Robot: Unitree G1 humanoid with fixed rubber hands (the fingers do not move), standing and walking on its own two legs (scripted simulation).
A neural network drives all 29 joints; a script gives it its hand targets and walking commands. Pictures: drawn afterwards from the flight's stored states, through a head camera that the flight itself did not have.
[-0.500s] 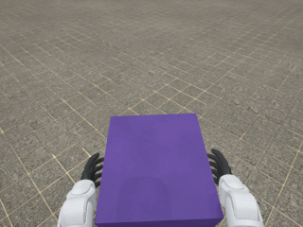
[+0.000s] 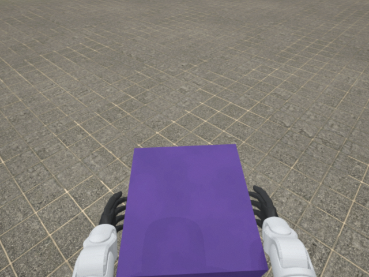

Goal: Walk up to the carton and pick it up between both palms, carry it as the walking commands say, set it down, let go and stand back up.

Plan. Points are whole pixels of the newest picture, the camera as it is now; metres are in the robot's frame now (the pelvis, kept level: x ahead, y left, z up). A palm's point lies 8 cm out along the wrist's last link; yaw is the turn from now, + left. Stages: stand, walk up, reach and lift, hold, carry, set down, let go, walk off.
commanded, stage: carry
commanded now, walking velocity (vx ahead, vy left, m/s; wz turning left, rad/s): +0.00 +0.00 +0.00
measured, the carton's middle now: (188, 223) +0.31 +0.00 -0.07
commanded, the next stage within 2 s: hold in 1.42 s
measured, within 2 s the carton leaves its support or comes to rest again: neither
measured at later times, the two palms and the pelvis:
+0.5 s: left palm (101, 230) +0.26 +0.19 +0.00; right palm (261, 224) +0.26 -0.16 +0.01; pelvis +0.00 +0.02 +0.00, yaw +0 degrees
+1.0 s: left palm (91, 235) +0.25 +0.21 +0.00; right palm (254, 229) +0.25 -0.14 +0.01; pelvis -0.01 +0.04 +0.00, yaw +0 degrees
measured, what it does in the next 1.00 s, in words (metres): stands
